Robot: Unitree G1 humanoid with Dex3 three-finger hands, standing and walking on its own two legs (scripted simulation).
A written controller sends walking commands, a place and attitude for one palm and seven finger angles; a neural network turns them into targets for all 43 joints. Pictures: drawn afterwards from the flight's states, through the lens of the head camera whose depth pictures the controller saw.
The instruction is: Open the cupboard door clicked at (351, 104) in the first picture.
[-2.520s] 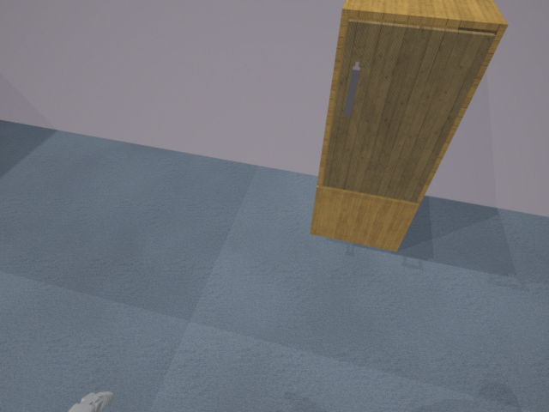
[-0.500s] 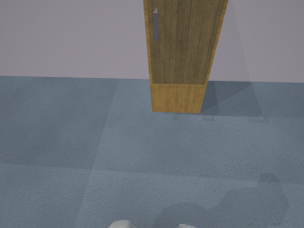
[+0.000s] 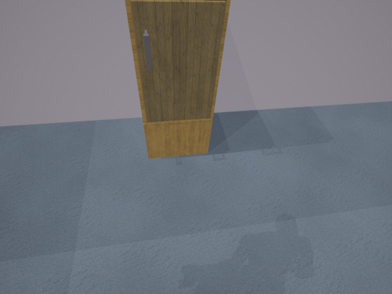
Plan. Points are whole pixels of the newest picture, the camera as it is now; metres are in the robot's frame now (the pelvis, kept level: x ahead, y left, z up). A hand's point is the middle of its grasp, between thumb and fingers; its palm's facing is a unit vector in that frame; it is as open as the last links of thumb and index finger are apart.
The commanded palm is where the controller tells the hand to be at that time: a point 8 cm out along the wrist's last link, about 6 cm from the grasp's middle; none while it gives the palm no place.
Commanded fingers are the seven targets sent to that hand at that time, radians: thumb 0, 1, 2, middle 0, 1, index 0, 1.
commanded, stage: walk to a spot facing it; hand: left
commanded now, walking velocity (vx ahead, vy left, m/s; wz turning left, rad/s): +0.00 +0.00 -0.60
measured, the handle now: (147, 49) +0.98 +0.28 +0.00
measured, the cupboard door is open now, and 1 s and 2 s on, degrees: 0 0 0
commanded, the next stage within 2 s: turn to face it in 0.54 s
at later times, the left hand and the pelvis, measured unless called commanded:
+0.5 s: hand (171, 245) +0.27 +0.08 -0.18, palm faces -0.39 -0.90 -0.19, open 7.4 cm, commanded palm none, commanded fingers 0.00 0.90 0.90 -0.20 -0.30 -0.20 -0.30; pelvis +0.08 -0.05 -0.03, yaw -20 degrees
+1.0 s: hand (163, 235) +0.30 +0.11 -0.19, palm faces -0.29 -0.94 -0.16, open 7.4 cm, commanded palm none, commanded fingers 0.00 0.90 0.90 -0.20 -0.30 -0.20 -0.30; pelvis +0.21 -0.05 +0.00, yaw -21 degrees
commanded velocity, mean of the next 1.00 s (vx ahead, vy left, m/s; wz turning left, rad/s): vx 0.08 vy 0.00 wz -0.12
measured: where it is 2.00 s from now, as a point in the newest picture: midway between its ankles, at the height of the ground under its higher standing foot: outside the picture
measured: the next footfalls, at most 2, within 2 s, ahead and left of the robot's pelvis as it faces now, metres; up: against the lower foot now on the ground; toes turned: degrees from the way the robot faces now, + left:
right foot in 0.44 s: +0.13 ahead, -0.16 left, +0.00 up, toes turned -26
left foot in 0.88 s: +0.32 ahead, +0.01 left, +0.00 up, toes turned -16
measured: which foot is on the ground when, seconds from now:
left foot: down 0.00-0.44, up 0.46-0.86, down 0.88-1.00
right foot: up 0.00-0.42, down 0.44-0.90, up 0.92-1.00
